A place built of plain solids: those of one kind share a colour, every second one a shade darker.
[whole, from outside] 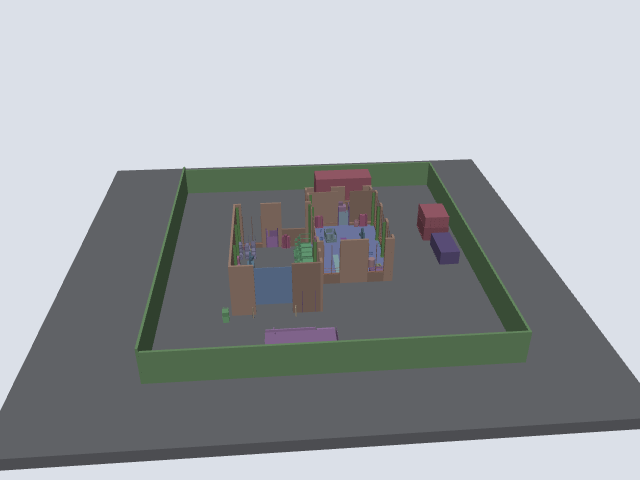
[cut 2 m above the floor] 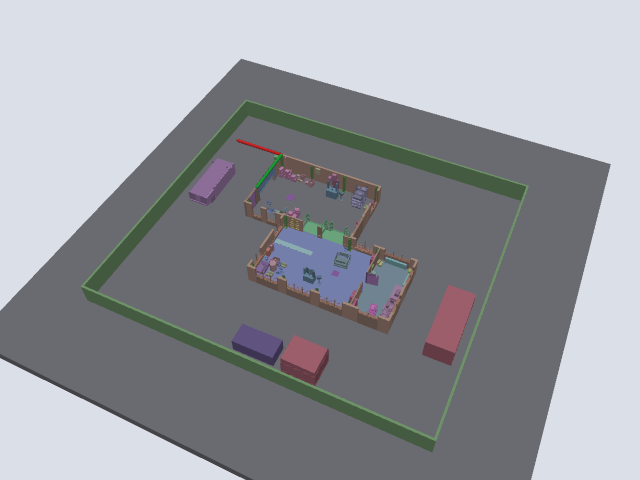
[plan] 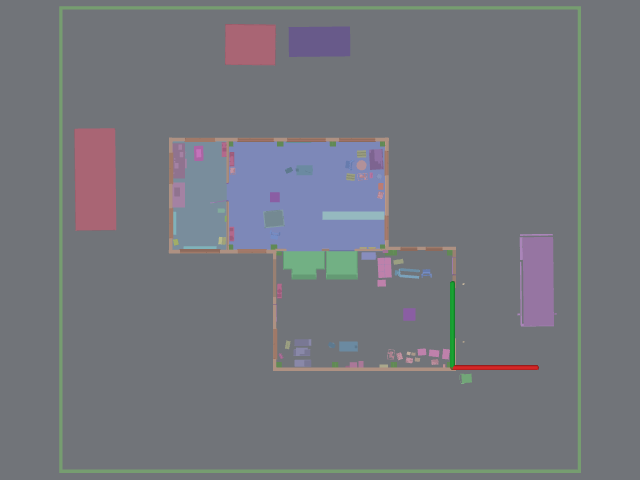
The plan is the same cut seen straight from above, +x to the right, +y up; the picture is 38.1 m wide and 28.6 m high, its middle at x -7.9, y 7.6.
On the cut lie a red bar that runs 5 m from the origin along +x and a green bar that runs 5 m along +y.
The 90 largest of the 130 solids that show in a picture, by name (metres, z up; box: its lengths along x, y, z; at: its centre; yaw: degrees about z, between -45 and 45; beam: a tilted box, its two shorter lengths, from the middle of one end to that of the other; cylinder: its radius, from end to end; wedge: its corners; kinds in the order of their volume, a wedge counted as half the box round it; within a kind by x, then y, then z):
{
 "beyond_container_1": {"box": [0.08, 6.06, 0.23], "at": [-22.47, 11.18, 0.06], "yaw": 0.7},
 "beyond_container_2": {"box": [2.32, 5.99, 2.59], "at": [-21.29, 11.22, 1.24], "yaw": 0.7},
 "beyond_container_3": {"box": [2.4, 6.06, 2.65], "at": [-21.29, 11.22, 1.27], "yaw": 0.7},
 "beyond_container_4": {"box": [0.02, 2.44, 1.48], "at": [-13.52, 19.26, 0.68], "yaw": -0.7},
 "beyond_container_5": {"box": [3.0, 0.02, 1.48], "at": [-12.07, 18.05, 0.68], "yaw": -0.7},
 "beyond_container_6": {"box": [3.0, 0.02, 1.48], "at": [-12.04, 20.43, 0.68], "yaw": -0.7},
 "beyond_container_7": {"box": [2.93, 2.32, 2.59], "at": [-12.03, 19.24, 1.24], "yaw": -0.7},
 "beyond_container_8": {"box": [0.037, 2.44, 1.48], "at": [-10.57, 19.22, 0.68], "yaw": -0.7},
 "yard_bound_1": {"box": [0.2, 27.81, 2.86], "at": [-23.34, 7.63, 1.38]},
 "yard_bound_2": {"box": [31.09, 0.2, 3.22], "at": [-7.89, -6.18, 1.56]},
 "yard_bound_3": {"box": [31.09, 0.2, 2.86], "at": [-7.89, 21.44, 1.38]},
 "yard_bound_4": {"box": [0.2, 27.81, 2.86], "at": [7.56, 7.63, 1.38]},
 "wall_1": {"box": [0.2, 0.91, 3.26], "at": [-16.8, 7.25, 1.58]},
 "wall_2": {"box": [0.2, 1.81, 1.56], "at": [-16.8, 8.6, 0.73]},
 "wall_3": {"box": [0.2, 1.46, 3.26], "at": [-16.8, 10.22, 1.58]},
 "wall_4": {"box": [0.2, 1.86, 1.56], "at": [-16.8, 11.88, 0.73]},
 "wall_5": {"box": [0.2, 0.91, 3.26], "at": [-16.8, 13.25, 1.58]},
 "wall_6": {"box": [0.66, 0.2, 3.26], "at": [-16.57, 6.9, 1.58]},
 "wall_7": {"box": [0.96, 0.2, 3.26], "at": [-16.43, 13.6, 1.58]},
 "wall_8": {"box": [2.41, 0.2, 1.56], "at": [-15.05, 6.9, 0.73]},
 "wall_9": {"box": [1.81, 0.2, 1.56], "at": [-15.05, 13.6, 0.73]},
 "wall_10": {"box": [0.76, 0.2, 3.26], "at": [-13.78, 13.6, 1.58]},
 "wall_11": {"box": [0.46, 0.2, 3.26], "at": [-13.62, 6.9, 1.58]},
 "wall_12": {"box": [0.06, 2.9, 3.26], "at": [-13.43, 8.45, 1.58]},
 "wall_13": {"box": [0.06, 2.5, 3.26], "at": [-13.43, 12.25, 1.58]},
 "wall_14": {"box": [0.06, 2.9, 4.36], "at": [-13.37, 8.45, 2.13]},
 "wall_15": {"box": [0.06, 2.5, 4.36], "at": [-13.37, 12.25, 2.13]},
 "wall_16": {"box": [0.61, 0.2, 4.36], "at": [-13.1, 13.6, 2.13]},
 "wall_17": {"box": [2.16, 0.2, 1.01], "at": [-11.72, 13.6, 0.46]},
 "wall_18": {"box": [0.61, 0.2, 4.36], "at": [-10.8, 6.9, 2.13]},
 "wall_19": {"box": [0.2, 0.71, 4.75], "at": [-10.6, 0.15, 2.33]},
 "wall_20": {"box": [0.2, 1.91, 4.75], "at": [-10.6, 3.25, 2.33]},
 "wall_21": {"box": [0.2, 2.26, 1.95], "at": [-10.6, 5.33, 0.93]},
 "wall_22": {"box": [0.2, 0.56, 4.75], "at": [-10.6, 6.72, 2.33]},
 "wall_23": {"box": [0.81, 0.2, 4.36], "at": [-10.25, 13.6, 2.13]},
 "wall_24": {"box": [0.66, 0.06, 4.36], "at": [-10.23, 7.03, 2.13]},
 "wall_25": {"box": [2.31, 0.2, 1.01], "at": [-8.7, 13.6, 0.46]},
 "wall_26": {"box": [0.45, 0.06, 4.36], "at": [-7.58, 7.03, 2.13]},
 "wall_27": {"box": [0.81, 0.2, 4.36], "at": [-7.15, 13.6, 2.13]},
 "wall_28": {"box": [2.16, 0.2, 1.01], "at": [-5.67, 13.6, 0.46]},
 "wall_29": {"box": [10.9, 0.2, 4.75], "at": [-5.25, -0.1, 2.33]},
 "wall_30": {"box": [1.85, 0.06, 4.36], "at": [-4.92, 7.03, 2.13]},
 "wall_31": {"box": [0.81, 0.2, 4.36], "at": [-4.2, 13.6, 2.13]},
 "wall_32": {"box": [0.2, 0.61, 4.36], "at": [-3.9, 7.3, 2.13]},
 "wall_33": {"box": [0.2, 1.46, 1.01], "at": [-3.9, 8.32, 0.46]},
 "wall_34": {"box": [0.2, 2.41, 4.36], "at": [-3.9, 10.25, 2.13]},
 "wall_35": {"box": [0.2, 1.46, 1.01], "at": [-3.9, 12.18, 0.46]},
 "wall_36": {"box": [0.2, 0.81, 4.36], "at": [-3.9, 13.3, 2.13]},
 "wall_37": {"box": [0.91, 0.2, 4.75], "at": [-3.55, 7.1, 2.33]},
 "wall_38": {"box": [0.51, 0.2, 4.75], "at": [-1.85, 7.1, 2.33]},
 "wall_39": {"box": [0.81, 0.2, 4.75], "at": [-0.2, 7.1, 2.33]},
 "wall_40": {"box": [0.2, 1.96, 4.75], "at": [0.1, 0.78, 2.33]},
 "wall_41": {"box": [0.2, 2.46, 4.75], "at": [0.1, 5.97, 2.33]},
 "raised_floor_hall_1": {"box": [9.53, 6.63, 0.56], "at": [-8.7, 10.25, 0.23]},
 "raised_floor_lab_1": {"box": [3.43, 6.63, 0.56], "at": [-15.05, 10.25, 0.23]},
 "beyond_skip_1": {"box": [3.66, 1.78, 1.35], "at": [-7.93, 19.42, 0.62], "yaw": 0.6},
 "beyond_van_1": {"box": [0.08, 3.79, 1.48], "at": [4.08, 4.41, 0.68], "yaw": 0.6},
 "beyond_van_2": {"box": [0.16, 1.36, 1.0], "at": [4.09, 7.08, 0.79], "yaw": 0.6},
 "beyond_van_3": {"box": [1.81, 5.29, 0.65], "at": [5.11, 5.13, 0.97], "yaw": 0.6},
 "door_landing_1": {"box": [1.5, 0.32, 0.22], "at": [-8.85, 5.4, 0.06]},
 "door_landing_2": {"box": [1.5, 0.32, 0.39], "at": [-8.85, 5.7, 0.14]},
 "door_landing_3": {"box": [2.5, 1.1, 0.56], "at": [-8.85, 6.39, 0.23]},
 "door_landing_4": {"box": [1.9, 0.32, 0.22], "at": [-6.6, 5.4, 0.06]},
 "door_landing_5": {"box": [1.9, 0.32, 0.39], "at": [-6.6, 5.7, 0.14]},
 "door_landing_6": {"box": [1.9, 1.1, 0.56], "at": [-6.6, 6.39, 0.23]},
 "test_machine_1": {"box": [0.95, 0.6, 0.75], "at": [-8.82, 11.75, 0.83]},
 "test_machine_2": {"box": [1.1, 0.6, 0.95], "at": [-6.2, 1.25, 0.42]},
 "sectional_door_1": {"box": [0.042, 3.08, 3.49], "at": [-0.01, 3.25, 2.6]},
 "lab_bench_1": {"box": [0.33, 0.54, 0.37], "at": [-16.41, 10.46, 1.45]},
 "lab_bench_2": {"box": [0.75, 2.1, 0.08], "at": [-16.32, 12.31, 1.37]},
 "lab_bench_3": {"box": [0.5, 0.88, 0.57], "at": [-16.24, 10.58, 1.0]},
 "radiator_1": {"box": [0.19, 1.38, 0.6], "at": [-16.56, 8.6, 0.92]},
 "radiator_2": {"box": [1.98, 0.19, 0.6], "at": [-15.05, 7.14, 0.92]},
 "stillage_1": {"box": [1.08, 0.88, 0.38], "at": [-10.65, 8.86, 0.65], "yaw": 5.7},
 "roll_cab_1": {"box": [0.85, 0.46, 0.76], "at": [-5.01, 6.65, 0.49]},
 "drum_1": {"cylinder": 0.3, "from": [-5.42, 12.05, 0.51], "to": [-5.42, 12.05, 1.38]},
 "door_leaf_1": {"box": [0.99, 0.044, 1.23], "at": [-13.95, 9.88, 1.07], "yaw": 8.8},
 "door_leaf_2": {"box": [0.044, 1.0, 1.23], "at": [-10.5, 3.25, 0.56]},
 "door_leaf_3": {"box": [0.044, 1.0, 2.15], "at": [0.0, 6.05, 1.02]},
 "carton_1": {"box": [0.39, 0.39, 0.34], "at": [-4.23, 5.54, 0.31], "yaw": 3.2},
 "carton_2": {"box": [0.41, 0.35, 0.36], "at": [-1.07, 0.84, 0.84], "yaw": -4.8},
 "carton_3": {"box": [0.32, 0.52, 0.28], "at": [-0.37, 0.8, 0.88], "yaw": -14.6},
 "trench_plates_1": {"box": [3.71, 0.5, 0.07], "at": [-5.9, 9.05, 0.5]},
 "shelving_bay_1": {"box": [0.59, 0.4, 0.22], "at": [-9.13, 0.25, 1.26]},
 "shelving_bay_2": {"box": [0.85, 0.4, 0.22], "at": [-9.0, 1.48, 1.26]},
 "beyond_wheeled_bin_1": {"box": [0.6, 0.53, 0.4], "at": [0.84, -0.65, 0.82], "yaw": 3.7},
 "boiler_1": {"box": [0.72, 0.11, 1.21], "at": [-6.03, 0.06, 0.56]},
 "gas_bottles_1": {"box": [0.23, 0.23, 1.46], "at": [-10.31, 4.55, 0.68], "yaw": -40.0},
 "toolbox_1": {"box": [0.59, 0.27, 0.4], "at": [-3.23, 6.3, 0.15], "yaw": 9.5},
 "pallet_stack_1": {"box": [0.48, 0.72, 0.15], "at": [-4.45, 12.65, 0.72], "yaw": 2.8}
}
